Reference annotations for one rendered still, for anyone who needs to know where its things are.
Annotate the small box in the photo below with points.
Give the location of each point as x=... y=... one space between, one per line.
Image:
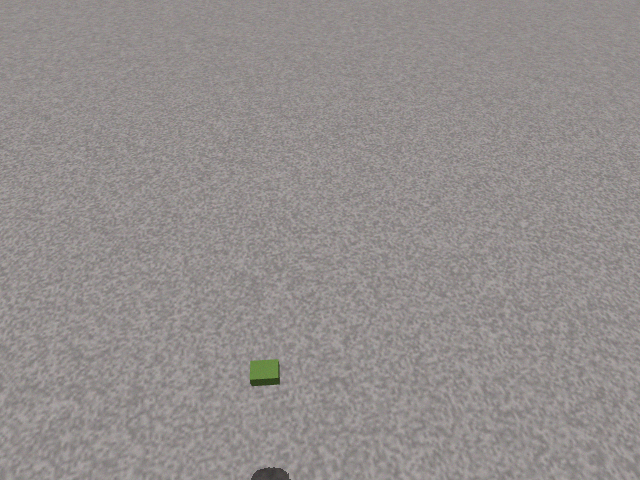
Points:
x=264 y=372

